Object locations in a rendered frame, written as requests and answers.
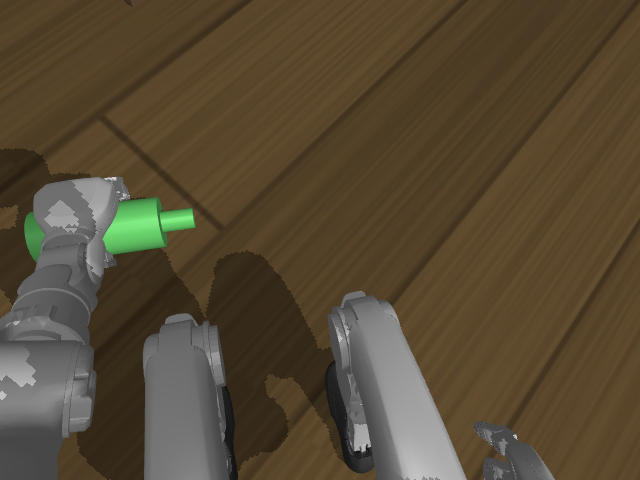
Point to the left robot arm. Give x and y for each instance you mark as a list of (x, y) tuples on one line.
[(47, 381)]

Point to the left robot hand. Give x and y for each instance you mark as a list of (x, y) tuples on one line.
[(87, 203)]

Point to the bottle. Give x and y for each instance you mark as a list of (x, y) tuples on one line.
[(139, 224)]

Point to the right robot foot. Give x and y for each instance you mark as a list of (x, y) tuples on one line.
[(357, 461)]

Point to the right robot hand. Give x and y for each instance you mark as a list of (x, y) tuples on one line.
[(523, 462)]

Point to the left robot foot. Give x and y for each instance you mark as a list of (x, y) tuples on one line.
[(229, 434)]

